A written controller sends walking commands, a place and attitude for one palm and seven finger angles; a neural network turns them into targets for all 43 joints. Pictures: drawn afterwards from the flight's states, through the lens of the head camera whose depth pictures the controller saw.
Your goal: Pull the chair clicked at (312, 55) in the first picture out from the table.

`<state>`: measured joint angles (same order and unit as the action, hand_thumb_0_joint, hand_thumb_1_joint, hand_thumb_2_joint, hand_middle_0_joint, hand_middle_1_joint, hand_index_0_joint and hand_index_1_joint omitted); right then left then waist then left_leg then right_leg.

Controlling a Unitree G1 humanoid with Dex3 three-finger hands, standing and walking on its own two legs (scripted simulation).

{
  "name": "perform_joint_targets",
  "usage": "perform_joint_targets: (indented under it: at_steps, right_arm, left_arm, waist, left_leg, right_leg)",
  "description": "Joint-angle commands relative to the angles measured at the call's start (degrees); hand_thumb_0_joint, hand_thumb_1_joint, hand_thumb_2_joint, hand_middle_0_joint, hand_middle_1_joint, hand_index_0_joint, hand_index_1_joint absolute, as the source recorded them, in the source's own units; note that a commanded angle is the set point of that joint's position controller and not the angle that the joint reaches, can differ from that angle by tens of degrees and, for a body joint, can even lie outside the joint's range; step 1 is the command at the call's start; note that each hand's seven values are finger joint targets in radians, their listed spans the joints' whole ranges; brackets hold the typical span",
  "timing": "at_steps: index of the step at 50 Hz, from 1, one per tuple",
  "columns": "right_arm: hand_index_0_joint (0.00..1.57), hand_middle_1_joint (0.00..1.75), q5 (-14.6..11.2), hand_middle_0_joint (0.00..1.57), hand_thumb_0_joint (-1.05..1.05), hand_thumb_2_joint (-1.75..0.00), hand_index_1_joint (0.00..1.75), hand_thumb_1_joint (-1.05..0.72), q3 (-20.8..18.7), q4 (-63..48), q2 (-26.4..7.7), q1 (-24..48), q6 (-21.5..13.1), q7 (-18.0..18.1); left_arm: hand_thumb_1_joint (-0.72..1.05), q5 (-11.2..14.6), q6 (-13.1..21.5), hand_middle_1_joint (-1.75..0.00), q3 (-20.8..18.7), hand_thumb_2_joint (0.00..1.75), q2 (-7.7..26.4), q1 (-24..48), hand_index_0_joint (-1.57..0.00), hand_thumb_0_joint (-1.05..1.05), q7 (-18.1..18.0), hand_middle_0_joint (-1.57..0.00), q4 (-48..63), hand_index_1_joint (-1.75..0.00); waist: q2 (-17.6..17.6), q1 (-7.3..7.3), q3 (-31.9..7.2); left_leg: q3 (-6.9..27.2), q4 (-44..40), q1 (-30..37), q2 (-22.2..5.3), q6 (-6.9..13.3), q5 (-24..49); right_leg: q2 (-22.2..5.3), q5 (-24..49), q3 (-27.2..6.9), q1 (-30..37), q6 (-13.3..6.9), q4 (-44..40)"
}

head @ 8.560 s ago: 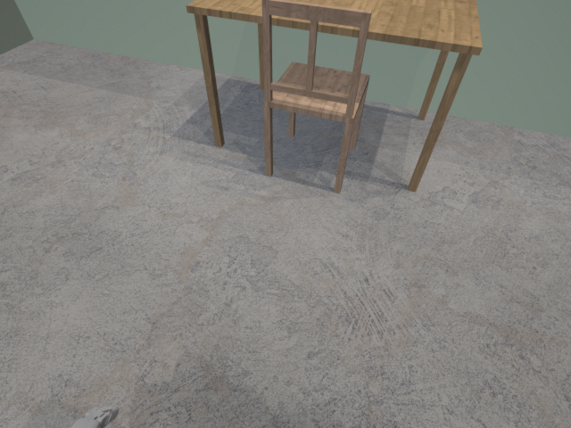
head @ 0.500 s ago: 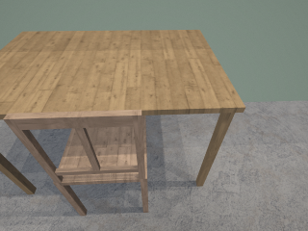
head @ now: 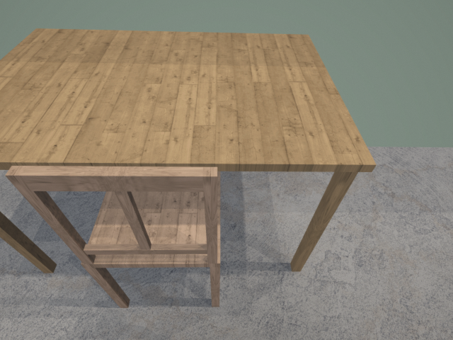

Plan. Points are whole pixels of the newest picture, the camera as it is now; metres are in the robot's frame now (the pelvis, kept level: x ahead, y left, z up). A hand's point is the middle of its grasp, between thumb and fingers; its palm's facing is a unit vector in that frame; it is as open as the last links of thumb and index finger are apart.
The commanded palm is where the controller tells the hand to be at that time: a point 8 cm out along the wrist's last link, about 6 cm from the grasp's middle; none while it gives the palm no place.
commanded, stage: come to a stop and stand still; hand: left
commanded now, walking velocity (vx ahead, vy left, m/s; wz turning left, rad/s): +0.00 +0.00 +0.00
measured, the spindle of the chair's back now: (135, 221) +0.39 +0.25 -0.10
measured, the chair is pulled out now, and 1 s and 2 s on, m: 0.00 0.00 0.00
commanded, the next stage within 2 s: look again from close up in 0.18 s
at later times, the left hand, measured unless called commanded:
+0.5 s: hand out of the picture +0.01 +0.19 -0.17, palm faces +0.02 -0.98 -0.21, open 7.4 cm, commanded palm none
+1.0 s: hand out of the picture +0.00 +0.18 -0.17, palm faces +0.02 -0.98 -0.19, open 7.4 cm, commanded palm none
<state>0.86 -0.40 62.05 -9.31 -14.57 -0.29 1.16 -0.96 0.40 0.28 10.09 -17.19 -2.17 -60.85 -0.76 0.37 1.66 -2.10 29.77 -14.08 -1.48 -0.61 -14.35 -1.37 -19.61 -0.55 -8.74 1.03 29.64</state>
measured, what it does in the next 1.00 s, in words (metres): stands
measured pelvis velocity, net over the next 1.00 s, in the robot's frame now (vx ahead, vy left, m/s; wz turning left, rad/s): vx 0.01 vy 0.01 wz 0.00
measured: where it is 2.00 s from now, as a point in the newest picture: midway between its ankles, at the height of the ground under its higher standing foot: outside the picture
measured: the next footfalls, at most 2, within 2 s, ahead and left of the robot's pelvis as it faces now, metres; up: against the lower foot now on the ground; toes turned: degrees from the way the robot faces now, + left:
none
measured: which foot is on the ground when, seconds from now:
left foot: down 0.00-1.00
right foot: down 0.00-1.00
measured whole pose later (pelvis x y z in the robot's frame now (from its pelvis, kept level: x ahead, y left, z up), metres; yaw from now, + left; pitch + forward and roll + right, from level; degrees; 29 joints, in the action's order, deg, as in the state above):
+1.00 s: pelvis +0.01 +0.01 +0.01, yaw +0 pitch -1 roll +0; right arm 0.7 -0.1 65.7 -8.3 -14.9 -0.7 1.4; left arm -0.9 0.8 0.4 9.3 -16.5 -2.1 -63.7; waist -1.1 0.2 2.2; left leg -2.3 25.5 -11.7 -0.4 0.0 -12.6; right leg -2.4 -17.9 -0.5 -6.3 1.8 25.3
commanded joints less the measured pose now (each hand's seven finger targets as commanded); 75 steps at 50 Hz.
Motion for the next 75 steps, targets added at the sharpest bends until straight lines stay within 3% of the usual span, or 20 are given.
perform_joint_targets:
  at_steps: [1, 16, 33, 56, 57, 58, 59, 60, 62, 63, 65, 67, 69, 72, 75]
  right_arm:
    - [0.2, 0.3, -0.4, 0.2, 0.0, -0.9, 0.3, -0.9, -0.8, -1.5, -5.8, -1.8, -1.3, 0.2]
    - [0.2, 0.3, -0.4, 0.2, 0.0, -0.9, 0.3, -0.9, -0.7, -0.9, -6.5, 0.1, -1.6, 0.3]
    - [0.2, 0.3, -0.5, 0.2, 0.0, -0.9, 0.3, -0.9, -0.5, 1.3, -6.0, -1.5, -1.6, 0.4]
    - [0.2, 0.3, -0.4, 0.2, 0.0, -0.9, 0.3, -0.9, -0.5, 2.3, -4.6, -3.2, -1.5, 0.6]
    - [0.2, 0.3, 0.2, 0.2, 0.0, -0.9, 0.3, -0.9, -0.7, -2.4, -8.9, -1.3, -1.2, 0.0]
    - [0.2, 0.3, 0.3, 0.2, 0.0, -0.9, 0.3, -0.9, -2.8, -4.0, -8.8, -1.0, -1.8, 0.2]
    - [0.2, 0.3, 0.4, 0.2, 0.0, -0.9, 0.3, -0.9, -2.6, -4.3, -7.6, 0.6, -1.5, 0.2]
    - [0.2, 0.3, 0.1, 0.2, 0.0, -0.9, 0.3, -0.9, -2.2, -4.8, -6.7, 1.3, -1.0, -0.1]
    - [0.2, 0.3, 0.2, 0.2, 0.0, -0.9, 0.3, -0.9, -2.0, -6.1, -6.0, -0.1, -0.5, -0.4]
    - [0.2, 0.3, 0.2, 0.2, 0.0, -0.9, 0.3, -0.9, -2.1, -5.9, -6.1, -0.3, -0.5, -0.5]
    - [0.2, 0.3, 0.1, 0.2, 0.0, -0.9, 0.3, -0.9, -2.3, -5.7, -6.2, -0.4, -0.6, -0.4]
    - [0.2, 0.3, 0.1, 0.2, 0.0, -0.9, 0.3, -0.9, -2.0, -5.5, -6.6, -0.9, -1.0, -0.3]
    - [0.2, 0.3, 0.0, 0.2, 0.0, -0.9, 0.3, -0.9, -2.4, -5.6, -7.1, -0.2, -1.1, 0.0]
    - [0.2, 0.3, 0.0, 0.2, 0.0, -0.9, 0.3, -0.9, -2.3, -5.8, -7.8, 0.1, -1.0, 0.1]
    - [0.2, 0.3, -0.1, 0.2, 0.0, -0.9, 0.3, -0.9, -2.6, -6.2, -8.3, 1.6, -0.7, 0.1]
  left_arm:
    - [0.9, 0.0, 1.0, -0.3, -1.5, 0.9, 6.3, -2.7, -0.2, 0.0, -0.2, -0.2, 1.4, -0.3]
    - [0.9, 0.0, 1.1, -0.3, -1.4, 0.9, 6.7, -2.9, -0.2, 0.0, 0.0, -0.2, 0.2, -0.3]
    - [0.9, 0.1, 0.9, -0.3, -1.3, 0.9, 6.1, -2.8, -0.2, 0.0, -0.1, -0.2, -1.1, -0.3]
    - [0.9, 0.2, 1.1, -0.3, -1.2, 0.9, 4.8, -3.9, -0.2, 0.0, -0.1, -0.2, -1.9, -0.3]
    - [0.9, 0.4, 2.0, -0.3, -0.2, 0.9, 11.3, -0.9, -0.2, 0.0, 0.2, -0.2, 1.9, -0.3]
    - [0.9, 0.0, 1.3, -0.3, -1.6, 0.9, 9.0, -2.0, -0.2, 0.0, -0.1, -0.2, 2.7, -0.3]
    - [0.9, -0.1, 1.7, -0.3, -1.4, 0.9, 7.2, -2.8, -0.2, 0.0, -0.2, -0.2, 2.1, -0.3]
    - [0.9, 0.0, 1.9, -0.3, -1.0, 0.9, 7.3, -3.5, -0.2, 0.0, -0.2, -0.2, 1.8, -0.3]
    - [0.9, 0.0, 2.0, -0.3, -0.8, 0.9, 7.6, -2.7, -0.2, 0.0, -0.4, -0.2, 2.6, -0.3]
    - [0.9, 0.0, 2.0, -0.3, -1.0, 0.9, 7.3, -2.0, -0.2, 0.0, -0.5, -0.2, 2.8, -0.3]
    - [0.9, 0.1, 2.0, -0.3, -1.2, 0.9, 7.3, -1.6, -0.2, 0.0, -0.7, -0.2, 3.1, -0.3]
    - [0.9, 0.0, 1.9, -0.3, -1.0, 0.9, 7.2, -2.8, -0.2, 0.0, -0.9, -0.2, 3.7, -0.3]
    - [0.9, 0.1, 1.8, -0.3, -1.4, 0.9, 7.4, -3.2, -0.2, 0.0, -1.1, -0.2, 3.7, -0.3]
    - [0.9, 0.0, 1.3, -0.3, -1.2, 0.9, 7.5, -3.9, -0.2, 0.0, -1.2, -0.2, 4.6, -0.3]
    - [0.9, 0.1, 1.1, -0.3, -1.7, 0.9, 8.2, -2.7, -0.2, 0.0, -1.2, -0.2, 5.1, -0.3]
  waist:
    - [0.7, -0.4, 1.5]
    - [0.7, -0.07, -0.2]
    - [0.9, 0.08, 1.7]
    - [0.4, -0.16, 2.1]
    - [7.1, -1.26, 5.2]
    - [6.7, -0.34, 2.1]
    - [6.4, -0.05, 0.3]
    - [2.6, 0.05, 0.7]
    - [-4.8, -0.77, -0.2]
    - [-6.4, -1.09, 0.2]
    - [-4.3, -1.17, 1.2]
    - [-1.1, -0.34, -1.3]
    - [2.0, -0.45, -1.6]
    - [1.3, 0.1, -3.2]
    - [0.4, -0.31, -1.7]
  left_leg:
    - [3.7, -5.3, 3.6, -3.8, 2.0, 9.9]
    - [3.8, -6.0, 5.5, -3.9, 2.0, 13.3]
    - [4.3, -8.1, 4.5, -3.8, 2.1, 11.1]
    - [4.2, -8.0, 4.7, -3.5, 1.7, 11.6]
    - [4.6, -7.8, 6.8, -1.2, 2.5, 9.7]
    - [6.4, -5.7, 1.7, -4.9, 2.2, 3.0]
    - [6.4, -4.9, 0.7, -4.0, 2.5, 0.8]
    - [5.4, -3.2, 0.7, -2.6, 2.2, -0.1]
    - [4.1, -0.3, 1.7, -2.0, 1.9, 1.2]
    - [3.8, 0.4, 1.3, -1.9, 1.8, 2.1]
    - [3.7, 0.4, 0.8, -2.1, 1.8, 5.5]
    - [3.7, 0.4, 2.2, -3.1, 2.3, 13.0]
    - [4.1, 0.9, 2.8, -3.4, 2.6, 17.9]
    - [4.0, 1.4, 4.3, -4.1, 2.8, 22.4]
    - [4.0, 0.7, 3.6, -3.9, 2.6, 18.7]
  right_leg:
    - [-3.8, 10.3, -2.9, -5.5, -1.9, -6.7]
    - [-4.4, 14.2, -2.5, -3.3, -1.5, -7.5]
    - [-4.3, 10.3, -1.8, -2.8, -1.4, -8.6]
    - [-4.2, 11.6, -2.0, -2.9, -1.6, -9.3]
    - [-0.7, 5.1, -1.1, -6.3, -3.0, -6.4]
    - [-3.2, 0.1, -1.5, -7.7, -2.7, -4.3]
    - [-3.6, 2.4, -2.5, -6.6, -3.2, -5.5]
    - [-4.7, 2.7, -3.7, -6.8, -3.3, -7.5]
    - [-5.5, 1.8, -6.3, -8.4, -3.6, -9.2]
    - [-5.8, 2.8, -5.8, -8.5, -3.5, -9.3]
    - [-5.4, 8.2, -5.1, -8.1, -3.2, -7.7]
    - [-4.4, 16.7, -3.7, -5.0, -2.9, -4.1]
    - [-4.2, 19.8, -2.8, -4.3, -2.6, -2.4]
    - [-3.6, 21.0, -2.4, -3.2, -2.3, -1.6]
    - [-3.8, 18.8, -2.5, -4.4, -1.9, -2.0]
